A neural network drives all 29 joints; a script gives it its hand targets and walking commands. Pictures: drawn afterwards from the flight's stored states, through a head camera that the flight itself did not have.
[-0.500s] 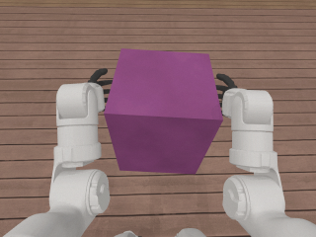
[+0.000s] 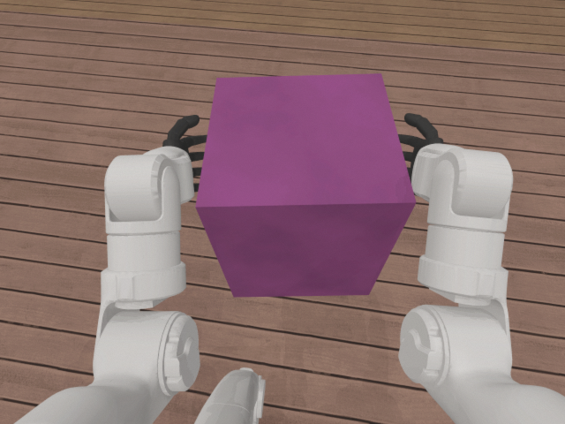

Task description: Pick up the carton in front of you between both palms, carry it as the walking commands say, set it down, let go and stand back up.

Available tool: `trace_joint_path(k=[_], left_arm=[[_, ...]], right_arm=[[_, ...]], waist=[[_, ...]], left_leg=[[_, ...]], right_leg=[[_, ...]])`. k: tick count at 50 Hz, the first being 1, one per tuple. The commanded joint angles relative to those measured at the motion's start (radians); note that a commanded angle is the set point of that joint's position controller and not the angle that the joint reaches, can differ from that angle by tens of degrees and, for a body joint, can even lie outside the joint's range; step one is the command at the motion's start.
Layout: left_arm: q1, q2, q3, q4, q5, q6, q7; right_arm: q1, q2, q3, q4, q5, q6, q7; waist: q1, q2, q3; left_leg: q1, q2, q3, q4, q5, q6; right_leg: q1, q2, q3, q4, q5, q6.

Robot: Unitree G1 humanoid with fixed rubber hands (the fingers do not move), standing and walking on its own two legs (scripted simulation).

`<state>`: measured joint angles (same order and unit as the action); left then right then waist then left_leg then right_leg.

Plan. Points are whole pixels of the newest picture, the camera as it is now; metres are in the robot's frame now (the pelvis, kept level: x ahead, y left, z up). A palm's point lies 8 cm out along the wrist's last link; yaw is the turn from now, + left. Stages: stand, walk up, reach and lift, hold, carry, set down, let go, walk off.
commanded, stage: carry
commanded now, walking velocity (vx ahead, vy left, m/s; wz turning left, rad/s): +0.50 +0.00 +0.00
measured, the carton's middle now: (300, 196) +0.39 +0.03 +0.08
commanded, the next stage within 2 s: none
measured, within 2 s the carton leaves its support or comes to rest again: neither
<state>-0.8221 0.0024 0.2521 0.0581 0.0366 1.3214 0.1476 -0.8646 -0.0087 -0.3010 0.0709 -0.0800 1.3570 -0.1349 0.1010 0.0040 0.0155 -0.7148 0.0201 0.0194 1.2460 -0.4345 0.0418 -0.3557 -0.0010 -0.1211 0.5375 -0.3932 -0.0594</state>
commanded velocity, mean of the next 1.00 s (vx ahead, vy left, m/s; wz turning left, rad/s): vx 0.50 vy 0.00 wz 0.00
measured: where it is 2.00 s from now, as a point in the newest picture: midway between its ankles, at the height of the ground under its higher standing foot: (309, 136)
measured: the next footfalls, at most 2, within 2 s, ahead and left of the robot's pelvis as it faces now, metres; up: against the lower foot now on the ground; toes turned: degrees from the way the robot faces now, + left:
left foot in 0.16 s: +0.29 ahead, +0.13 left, +0.03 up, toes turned +6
right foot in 0.56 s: +0.54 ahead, -0.08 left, +0.06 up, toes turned -7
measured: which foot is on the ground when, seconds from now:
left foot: up 0.00-0.14, down 0.16-0.58, up 0.60-0.94, down 0.96-1.00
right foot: down 0.00-0.16, up 0.18-0.54, down 0.56-0.98, up 1.00-1.00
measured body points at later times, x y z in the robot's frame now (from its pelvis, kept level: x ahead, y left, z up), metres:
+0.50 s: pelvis +0.32 +0.04 +0.03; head +0.36 +0.04 +0.48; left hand +0.73 +0.16 +0.19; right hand +0.70 -0.14 +0.19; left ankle +0.25 +0.12 -0.70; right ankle +0.45 -0.09 -0.65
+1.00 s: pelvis +0.65 +0.04 +0.06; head +0.66 +0.05 +0.51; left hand +1.04 +0.20 +0.22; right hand +1.04 -0.10 +0.23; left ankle +0.75 +0.13 -0.65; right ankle +0.51 -0.07 -0.63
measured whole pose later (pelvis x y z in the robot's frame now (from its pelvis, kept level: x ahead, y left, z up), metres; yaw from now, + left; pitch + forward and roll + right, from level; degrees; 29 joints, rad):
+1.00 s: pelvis +0.65 +0.04 +0.06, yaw +0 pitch +4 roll +2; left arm -0.86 0.04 0.28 0.20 0.04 1.31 0.14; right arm -0.89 0.00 -0.28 0.22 -0.10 1.32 -0.13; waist 0.00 -0.04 -0.06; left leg -0.59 0.00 0.16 0.72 -0.31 0.07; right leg -0.25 -0.07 -0.05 0.86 -0.54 0.00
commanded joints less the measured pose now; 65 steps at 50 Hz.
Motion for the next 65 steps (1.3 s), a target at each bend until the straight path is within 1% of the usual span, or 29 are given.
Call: trace_joint_path(k=[1,5,7,8,9,10,13,15,21,25,27,28,29,30,31,33,35,38,41,44,45,47,48,49,50,53,55,59,65], left_arm=[[-0.902,-1.099,-0.637,-0.17,-0.521,-0.008,-0.259],[-0.817,-1.065,-0.616,-0.053,-0.477,0.003,-0.266],[-0.794,-1.066,-0.603,0.007,-0.459,0.002,-0.268],[-0.782,-1.067,-0.594,0.034,-0.447,0.001,-0.269],[-0.776,-1.063,-0.579,0.058,-0.431,0.0,-0.271],[-0.788,-1.069,-0.573,0.068,-0.416,-0.001,-0.272],[-0.789,-1.082,-0.54,0.05,-0.386,-0.015,-0.253],[-0.764,-1.075,-0.524,0.019,-0.365,-0.021,-0.23],[-0.73,-0.999,-0.532,-0.059,-0.308,-0.015,-0.179],[-0.691,-0.956,-0.543,-0.019,-0.294,0.005,-0.185],[-0.684,-0.963,-0.541,0.036,-0.299,0.011,-0.199],[-0.662,-0.964,-0.534,0.072,-0.309,0.011,-0.207],[-0.667,-0.95,-0.525,0.088,-0.311,0.004,-0.215],[-0.665,-0.985,-0.528,0.103,-0.325,-0.004,-0.223],[-0.719,-1.005,-0.543,0.06,-0.355,-0.003,-0.233],[-0.837,-1.091,-0.592,-0.033,-0.438,-0.011,-0.247],[-0.928,-1.132,-0.619,-0.115,-0.5,-0.015,-0.253],[-0.955,-1.128,-0.623,-0.169,-0.529,-0.008,-0.256],[-0.894,-1.094,-0.608,-0.113,-0.513,0.006,-0.259],[-0.835,-1.082,-0.592,-0.017,-0.477,0.007,-0.268],[-0.819,-1.081,-0.585,0.016,-0.465,0.005,-0.27],[-0.804,-1.089,-0.571,0.063,-0.451,-0.001,-0.273],[-0.797,-1.083,-0.561,0.082,-0.436,-0.005,-0.273],[-0.789,-1.089,-0.544,0.1,-0.422,-0.006,-0.275],[-0.823,-1.083,-0.548,0.085,-0.41,-0.009,-0.272],[-0.802,-1.087,-0.52,0.052,-0.386,-0.019,-0.247],[-0.776,-1.071,-0.509,0.013,-0.366,-0.021,-0.222],[-0.751,-1.021,-0.521,-0.05,-0.331,-0.015,-0.184],[-0.695,-0.96,-0.54,0.005,-0.304,0.013,-0.19]], right_arm=[[-0.703,0.972,0.57,-0.076,0.34,-0.039,0.173],[-0.653,0.948,0.575,0.003,0.324,-0.026,0.18],[-0.642,0.969,0.577,0.064,0.334,-0.028,0.197],[-0.617,0.975,0.57,0.104,0.345,-0.033,0.205],[-0.604,0.974,0.563,0.119,0.352,-0.041,0.213],[-0.632,0.999,0.566,0.13,0.364,-0.051,0.219],[-0.796,1.111,0.627,-0.022,0.476,-0.065,0.24],[-0.888,1.157,0.663,-0.121,0.541,-0.073,0.246],[-0.87,1.11,0.677,-0.2,0.568,-0.058,0.245],[-0.797,1.056,0.665,-0.127,0.527,-0.038,0.245],[-0.763,1.044,0.652,-0.062,0.509,-0.031,0.247],[-0.758,1.037,0.648,-0.036,0.496,-0.03,0.25],[-0.762,1.044,0.632,-0.015,0.484,-0.027,0.253],[-0.783,1.04,0.615,-0.005,0.468,-0.025,0.257],[-0.802,1.064,0.613,0.011,0.458,-0.029,0.254],[-0.786,1.06,0.587,0.002,0.432,-0.035,0.238],[-0.769,1.049,0.562,-0.023,0.404,-0.036,0.215],[-0.749,1.008,0.554,-0.06,0.371,-0.036,0.184],[-0.698,0.966,0.548,-0.024,0.335,-0.024,0.171],[-0.659,0.962,0.548,0.048,0.321,-0.02,0.183],[-0.656,0.971,0.551,0.074,0.324,-0.021,0.191],[-0.646,1.0,0.551,0.13,0.341,-0.03,0.208],[-0.627,1.009,0.545,0.154,0.357,-0.039,0.215],[-0.632,0.998,0.542,0.157,0.362,-0.049,0.22],[-0.663,1.046,0.552,0.152,0.382,-0.058,0.225],[-0.848,1.134,0.628,-0.047,0.503,-0.072,0.238],[-0.917,1.161,0.659,-0.141,0.556,-0.075,0.241],[-0.889,1.123,0.665,-0.199,0.573,-0.061,0.239],[-0.784,1.048,0.652,-0.097,0.514,-0.031,0.242]], waist=[[-0.023,-0.11,-0.513],[-0.038,-0.166,-0.462],[-0.119,-0.128,-0.503],[-0.17,-0.055,-0.585],[-0.192,0.118,-0.668],[-0.204,0.328,-0.647],[-0.186,0.035,-0.535],[-0.154,0.049,-0.546],[-0.174,0.103,-0.513],[-0.161,0.149,-0.473],[-0.089,0.12,-0.538],[-0.036,0.084,-0.63],[-0.018,-0.128,-0.758],[0.027,-0.33,-0.714],[-0.003,-0.227,-0.633],[-0.006,-0.033,-0.566],[-0.033,-0.051,-0.564],[-0.037,-0.092,-0.544],[-0.025,-0.109,-0.503],[-0.031,-0.148,-0.457],[-0.045,-0.157,-0.448],[-0.142,-0.109,-0.517],[-0.189,-0.035,-0.61],[-0.187,0.236,-0.697],[-0.209,0.295,-0.638],[-0.174,0.013,-0.535],[-0.146,0.053,-0.55],[-0.167,0.103,-0.539],[-0.161,0.147,-0.471]], left_leg=[[-0.104,0.043,0.005,-0.203,0.028,-0.008],[0.164,-0.033,0.148,-0.519,0.11,0.002],[0.463,-0.108,0.241,-0.657,0.184,0.029],[0.721,-0.088,0.18,-0.668,0.164,0.048],[0.929,0.169,-0.271,-0.775,-0.107,0.135],[1.059,0.329,-0.696,-0.892,0.093,0.253],[0.933,0.289,-0.46,-0.772,0.496,0.226],[0.88,0.254,-0.353,-0.801,0.415,0.172],[0.857,0.234,-0.189,-0.872,0.388,0.19],[0.767,0.19,-0.036,-0.845,0.593,0.13],[0.677,0.159,0.074,-0.626,0.884,0.072],[0.539,0.134,0.106,-0.448,0.813,0.026],[0.254,0.051,0.087,-0.178,0.437,-0.032],[-0.008,-0.114,0.029,0.051,-0.096,-0.048],[-0.126,-0.05,-0.057,0.204,-0.09,-0.014],[-0.172,0.003,-0.072,0.211,-0.034,0.007],[-0.13,0.023,-0.066,0.115,0.008,0.01],[-0.144,0.029,-0.014,0.0,0.002,0.0],[-0.082,0.049,0.015,-0.251,0.063,-0.01],[0.102,-0.013,0.124,-0.484,0.123,-0.002],[0.182,-0.044,0.17,-0.535,0.124,0.007],[0.531,-0.119,0.252,-0.673,0.181,0.038],[0.812,-0.035,0.103,-0.666,0.127,0.06],[1.009,0.281,-0.476,-0.796,-0.054,0.194],[1.042,0.328,-0.736,-0.916,0.129,0.271],[0.89,0.283,-0.437,-0.78,0.432,0.218],[0.844,0.252,-0.34,-0.813,0.332,0.168],[0.865,0.246,-0.25,-0.859,0.312,0.195],[0.765,0.193,-0.032,-0.848,0.557,0.129]], right_leg=[[0.476,-0.263,0.312,-0.153,0.327,-0.176],[0.341,-0.219,0.152,-0.146,0.424,-0.116],[0.247,-0.189,0.049,0.035,0.629,-0.061],[0.143,-0.147,0.001,0.219,0.636,-0.018],[-0.086,-0.082,0.011,0.478,0.343,0.043],[-0.369,0.076,0.065,0.692,-0.143,0.064],[-0.516,-0.025,0.156,0.887,-0.078,0.022],[-0.474,-0.047,0.155,0.795,-0.03,0.019],[-0.472,-0.059,0.076,0.487,0.003,0.03],[-0.225,0.02,-0.055,0.178,0.084,0.009],[0.103,0.098,-0.147,0.036,0.169,-0.023],[0.385,0.053,-0.075,0.03,0.154,-0.05],[0.668,-0.247,0.433,-0.038,-0.056,-0.168],[0.735,-0.346,0.803,-0.188,0.107,-0.278],[0.722,-0.353,0.736,-0.129,0.255,-0.283],[0.6,-0.301,0.54,-0.058,0.446,-0.222],[0.528,-0.269,0.441,-0.094,0.325,-0.168],[0.498,-0.264,0.38,-0.134,0.271,-0.181],[0.444,-0.255,0.282,-0.164,0.309,-0.173],[0.357,-0.22,0.163,-0.16,0.404,-0.128],[0.331,-0.217,0.137,-0.139,0.451,-0.111],[0.23,-0.17,0.012,0.1,0.706,-0.044],[0.073,-0.144,-0.003,0.302,0.563,0.002],[-0.198,-0.024,0.018,0.591,0.212,0.066],[-0.408,0.076,0.102,0.787,-0.14,0.062],[-0.509,-0.038,0.166,0.897,-0.06,0.022],[-0.464,-0.054,0.155,0.803,-0.03,0.018],[-0.518,-0.064,0.098,0.652,-0.016,0.029],[-0.237,0.014,-0.058,0.179,0.086,0.011]])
